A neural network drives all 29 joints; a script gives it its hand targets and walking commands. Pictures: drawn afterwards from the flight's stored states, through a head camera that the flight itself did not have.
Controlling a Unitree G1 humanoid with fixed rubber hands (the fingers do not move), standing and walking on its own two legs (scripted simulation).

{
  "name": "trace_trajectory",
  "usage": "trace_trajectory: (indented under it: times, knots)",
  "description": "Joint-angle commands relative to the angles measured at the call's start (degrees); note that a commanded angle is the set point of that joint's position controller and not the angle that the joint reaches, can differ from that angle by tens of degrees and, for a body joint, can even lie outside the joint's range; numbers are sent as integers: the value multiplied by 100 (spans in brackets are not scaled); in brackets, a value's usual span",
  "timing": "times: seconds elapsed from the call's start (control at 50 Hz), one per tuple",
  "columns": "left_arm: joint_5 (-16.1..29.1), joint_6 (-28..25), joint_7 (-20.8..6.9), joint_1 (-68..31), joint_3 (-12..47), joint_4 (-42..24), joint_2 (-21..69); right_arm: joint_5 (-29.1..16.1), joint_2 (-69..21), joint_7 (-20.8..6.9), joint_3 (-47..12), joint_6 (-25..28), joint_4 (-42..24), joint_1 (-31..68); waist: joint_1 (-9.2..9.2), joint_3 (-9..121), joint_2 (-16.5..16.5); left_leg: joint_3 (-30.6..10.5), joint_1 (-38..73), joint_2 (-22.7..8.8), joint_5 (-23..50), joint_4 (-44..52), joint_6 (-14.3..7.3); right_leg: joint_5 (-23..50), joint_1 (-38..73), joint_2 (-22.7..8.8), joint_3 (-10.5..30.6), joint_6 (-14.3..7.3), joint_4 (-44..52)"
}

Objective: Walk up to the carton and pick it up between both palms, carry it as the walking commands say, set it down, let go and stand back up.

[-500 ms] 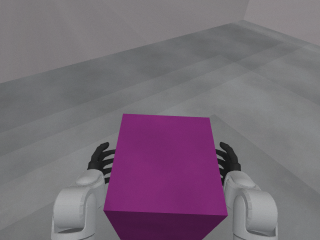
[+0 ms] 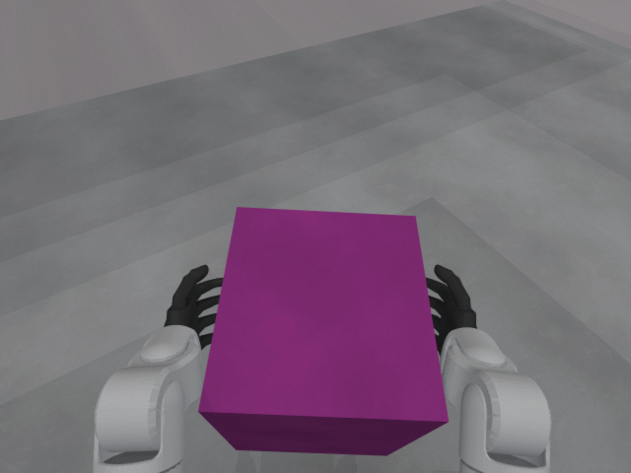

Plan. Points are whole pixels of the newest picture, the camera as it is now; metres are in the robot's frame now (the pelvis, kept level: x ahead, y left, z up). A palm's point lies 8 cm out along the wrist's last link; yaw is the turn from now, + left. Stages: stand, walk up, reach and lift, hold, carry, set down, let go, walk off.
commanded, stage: carry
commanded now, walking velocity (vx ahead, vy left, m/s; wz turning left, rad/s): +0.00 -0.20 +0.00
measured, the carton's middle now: (318, 342) +0.27 +0.01 +0.03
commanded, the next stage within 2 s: none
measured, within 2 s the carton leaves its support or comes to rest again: neither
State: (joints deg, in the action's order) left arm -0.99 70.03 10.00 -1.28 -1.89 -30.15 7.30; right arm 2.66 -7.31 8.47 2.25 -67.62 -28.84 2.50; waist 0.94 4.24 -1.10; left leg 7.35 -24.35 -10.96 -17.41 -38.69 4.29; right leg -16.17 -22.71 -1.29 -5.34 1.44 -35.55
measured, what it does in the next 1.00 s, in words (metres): steps to the right: left foot, then right foot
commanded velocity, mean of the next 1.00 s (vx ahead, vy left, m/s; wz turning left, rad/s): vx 0.00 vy -0.20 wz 0.00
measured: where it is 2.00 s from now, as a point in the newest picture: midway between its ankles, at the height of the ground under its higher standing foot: outside the picture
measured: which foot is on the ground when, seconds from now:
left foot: down 0.00-0.02, up 0.04-0.22, down 0.24-0.50, up 0.52-0.74, down 0.76-1.00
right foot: down 0.00-0.26, up 0.28-0.48, down 0.50-0.76, up 0.78-1.00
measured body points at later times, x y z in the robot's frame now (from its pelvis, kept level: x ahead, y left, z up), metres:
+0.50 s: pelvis -0.05 -0.12 +0.00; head -0.05 -0.12 +0.45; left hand +0.19 +0.04 +0.08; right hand +0.21 -0.26 +0.09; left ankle -0.05 +0.06 -0.72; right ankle -0.03 -0.24 -0.73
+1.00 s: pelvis -0.12 -0.24 +0.00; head -0.11 -0.24 +0.45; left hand +0.13 -0.09 +0.09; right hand +0.15 -0.38 +0.09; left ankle -0.11 -0.08 -0.72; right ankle -0.10 -0.37 -0.71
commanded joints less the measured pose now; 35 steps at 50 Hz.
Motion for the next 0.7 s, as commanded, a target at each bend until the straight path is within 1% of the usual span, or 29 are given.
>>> trace_trajectory:
  times: [0.0,0.02,0.04,0.06,0.08,0.1,0.12,0.16,0.18,0.2,0.22,0.24,0.26,0.28,0.3,0.32,0.36,0.4,0.44,0.46,0.48,0.5,0.52,0.54,0.56,0.58,0.6,0.64,0.68]
  knots:
    - [1661,-233,-896,-2301,3530,-726,4760,-1496,-4738,-657,-3524,-28,-717,1720,-127,1860,605,95,365,-9,1256,-360,99,2943,1546,-789,715,-340,905]
    - [1606,-225,-886,-2179,3465,-664,4739,-1540,-4726,-674,-3577,-58,-744,1823,-77,1867,1513,210,-291,274,-1102,-1098,108,3990,1740,-1464,1494,-837,929]
    - [1643,-252,-902,-2309,3509,-821,4814,-1643,-4857,-709,-3646,-36,-730,1939,-64,1890,1526,8,-624,382,-2010,-1817,-48,4345,1848,-1625,1707,-1093,903]
    - [1607,-288,-914,-2359,3470,-905,4831,-1746,-4949,-753,-3759,-31,-750,2064,-46,1815,1347,-107,-741,480,-2021,-2238,-129,4156,1842,-1647,1617,-1232,946]
    - [1569,-325,-906,-2446,3467,-951,4872,-1841,-5015,-790,-3844,-5,-796,2190,-42,1693,1151,-194,-809,466,-1842,-2325,-200,3780,1722,-1577,1499,-1263,963]
    - [1502,-349,-894,-2431,3440,-956,4885,-1885,-5027,-812,-3886,13,-837,2242,-46,1621,1078,-211,-787,427,-1621,-2168,-218,3346,1642,-1434,1324,-1215,954]
    - [1498,-369,-892,-2454,3459,-958,4964,-1888,-5066,-824,-3882,25,-835,2190,-48,1646,1101,-108,-625,479,-1466,-1795,-230,3025,1581,-1312,1123,-1173,940]
    - [1462,-389,-862,-2423,3503,-986,4991,-1900,-5031,-829,-3832,45,-854,2173,-34,1684,1086,56,-164,642,-1356,-997,-230,2744,1416,-1244,1098,-1199,993]
    - [1436,-384,-844,-2351,3501,-972,4956,-1917,-4994,-827,-3806,49,-856,2170,-58,1798,896,35,195,648,-1228,-514,-266,2608,1317,-1200,1047,-1178,902]
    - [1433,-351,-817,-2318,3531,-913,4937,-1859,-4911,-820,-3714,30,-788,2038,-118,1858,706,37,690,582,-835,386,-323,2473,1112,-1072,887,-1078,648]
    - [1412,-325,-793,-2311,3509,-850,4898,-1827,-4869,-814,-3674,19,-712,2006,-206,1813,319,-283,1444,139,135,1493,-452,2262,549,-914,601,-833,175]
    - [1432,-310,-778,-2365,3550,-943,4852,-1794,-4831,-818,-3661,14,-638,1883,-247,1681,-665,-1759,2053,-1004,1240,2118,-895,878,-582,-535,533,-397,-407]
    - [1539,-258,-817,-2718,3712,-1246,4788,-1708,-4837,-800,-3500,29,-403,1666,-274,1551,-2220,-3275,1925,-2328,3142,2069,-1775,-1492,-1380,30,408,44,-1523]
    - [1521,-265,-821,-2707,3666,-1163,4798,-1718,-4834,-811,-3529,21,-512,1711,-266,1399,-1389,-2867,2039,-2181,3584,1767,-1916,-1436,-1611,-174,794,82,-2584]
    - [1539,-258,-856,-2677,3683,-994,4850,-1654,-4877,-812,-3536,49,-537,1769,-266,1254,-841,-2402,1913,-1938,3186,1640,-1760,-1291,-1679,-253,839,135,-2794]
    - [1596,-282,-885,-2771,3713,-1028,4926,-1674,-4967,-809,-3559,91,-632,1955,-200,1123,-559,-1782,1745,-1585,2803,1535,-1447,-1069,-1564,-423,794,186,-2549]
    - [1729,-313,-910,-2740,3801,-1058,4986,-1642,-4974,-767,-3484,134,-727,2010,-127,1198,-977,-949,1406,-1072,3055,1279,-1018,-790,-852,-322,397,216,-1805]
    - [1742,-327,-885,-2625,3736,-1071,4872,-1629,-4867,-736,-3470,117,-827,1978,-175,1348,-1279,-753,1318,-978,3393,1190,-872,-756,-302,-55,-59,223,-967]
    - [1734,-291,-872,-2313,3600,-917,4740,-1550,-4773,-665,-3449,50,-697,1737,-99,1513,-1112,-644,1323,-875,3085,857,-680,-188,304,141,-320,166,384]
    - [1722,-259,-878,-2166,3548,-835,4697,-1516,-4689,-644,-3473,29,-711,1720,-69,1552,-913,-554,1042,-699,2476,574,-427,271,834,100,-210,89,957]
    - [1749,-235,-888,-2191,3568,-875,4666,-1423,-4640,-625,-3405,-14,-626,1535,-71,1596,-162,-251,663,-399,1488,-77,-167,694,1430,-340,242,42,1517]
    - [1642,-231,-880,-2146,3518,-734,4562,-1399,-4582,-621,-3546,-60,-693,1555,-77,1600,1724,323,-548,440,-963,-1066,186,2912,1971,-1528,1654,-542,1475]
    - [1694,-237,-891,-2182,3524,-795,4689,-1526,-4646,-654,-3628,-67,-702,1734,-58,1689,2100,-43,-738,486,-2218,-2160,14,3375,1733,-1880,1977,-1113,1346]
    - [1689,-267,-910,-2240,3486,-853,4774,-1670,-4816,-705,-3716,-39,-683,1941,-58,1591,1587,-265,-805,559,-2170,-2674,-130,3358,1623,-1813,1897,-1253,1294]
    - [1666,-320,-927,-2406,3510,-966,4834,-1774,-4891,-755,-3808,-1,-777,2123,-54,1549,1140,-350,-744,536,-1849,-2855,-218,2803,1402,-1657,1594,-1251,1261]
    - [1590,-374,-924,-2483,3468,-961,4918,-1871,-5000,-795,-3920,39,-882,2314,-46,1457,1003,-319,-749,504,-1515,-2712,-232,2399,1298,-1476,1349,-1196,1243]
    - [1562,-413,-913,-2553,3467,-979,5028,-1897,-5076,-816,-3933,63,-891,2300,-53,1477,987,-226,-631,498,-1351,-2314,-232,2079,1275,-1336,1148,-1127,1225]
    - [1491,-423,-891,-2439,3428,-939,5013,-1903,-5043,-813,-3918,68,-912,2289,-48,1518,1204,-82,-347,604,-1340,-1565,-233,1671,1239,-1284,1160,-1119,1349]
    - [1427,-400,-841,-2264,3421,-899,4906,-1897,-4928,-792,-3838,43,-853,2145,-36,1630,1129,-28,43,690,-1367,-726,-277,1914,1266,-1326,1272,-1211,1342]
